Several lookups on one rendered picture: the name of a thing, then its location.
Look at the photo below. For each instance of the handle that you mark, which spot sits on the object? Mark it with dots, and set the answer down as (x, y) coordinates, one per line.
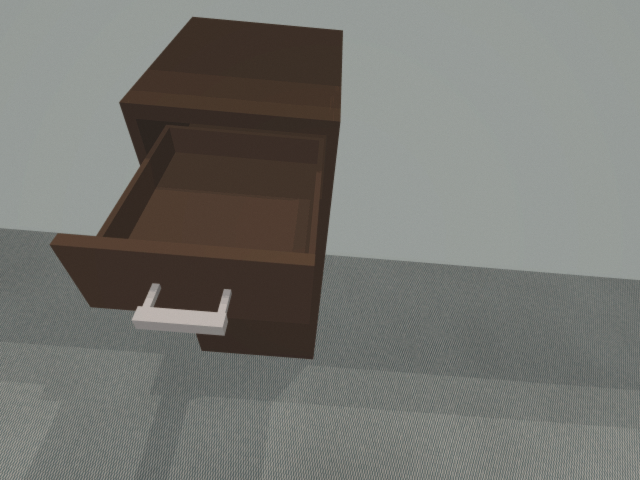
(148, 317)

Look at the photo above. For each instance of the cabinet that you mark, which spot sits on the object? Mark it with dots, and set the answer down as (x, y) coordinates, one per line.
(252, 77)

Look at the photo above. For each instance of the drawer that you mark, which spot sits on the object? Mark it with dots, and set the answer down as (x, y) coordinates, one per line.
(208, 210)

